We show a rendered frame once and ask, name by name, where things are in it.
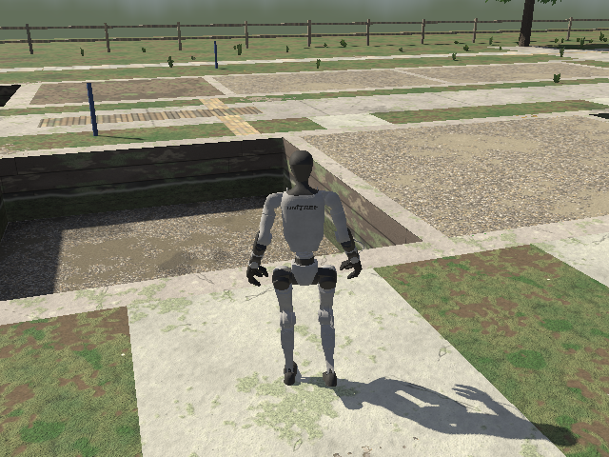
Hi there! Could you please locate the robot left forearm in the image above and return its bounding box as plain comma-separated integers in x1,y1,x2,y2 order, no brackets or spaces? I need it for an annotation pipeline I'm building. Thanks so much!
248,231,266,268

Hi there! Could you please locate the robot right forearm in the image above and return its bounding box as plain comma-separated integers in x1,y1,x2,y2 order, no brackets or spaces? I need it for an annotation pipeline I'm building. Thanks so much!
341,228,360,264

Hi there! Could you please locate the robot right hand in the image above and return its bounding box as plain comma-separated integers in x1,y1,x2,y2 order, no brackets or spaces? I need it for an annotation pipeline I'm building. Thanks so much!
340,260,362,279

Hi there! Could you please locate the robot left hand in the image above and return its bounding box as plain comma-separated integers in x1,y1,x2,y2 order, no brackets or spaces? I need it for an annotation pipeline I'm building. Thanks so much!
246,266,268,287

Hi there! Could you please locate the left robot upper arm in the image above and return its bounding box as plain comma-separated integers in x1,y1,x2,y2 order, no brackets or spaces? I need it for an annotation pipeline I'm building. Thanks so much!
257,192,283,246

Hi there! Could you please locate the robot left thigh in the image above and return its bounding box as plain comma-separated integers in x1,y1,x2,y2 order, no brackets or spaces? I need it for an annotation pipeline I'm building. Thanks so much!
272,266,296,328

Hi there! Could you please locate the right robot upper arm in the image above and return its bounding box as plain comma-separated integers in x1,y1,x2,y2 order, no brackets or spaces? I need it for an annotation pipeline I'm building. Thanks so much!
322,190,350,243

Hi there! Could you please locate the robot right thigh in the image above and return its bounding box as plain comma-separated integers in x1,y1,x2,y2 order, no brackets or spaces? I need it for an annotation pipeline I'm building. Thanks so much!
318,265,337,325

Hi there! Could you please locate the robot thigh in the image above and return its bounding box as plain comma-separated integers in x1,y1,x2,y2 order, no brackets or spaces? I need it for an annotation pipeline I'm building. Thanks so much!
318,265,337,325
272,266,296,328

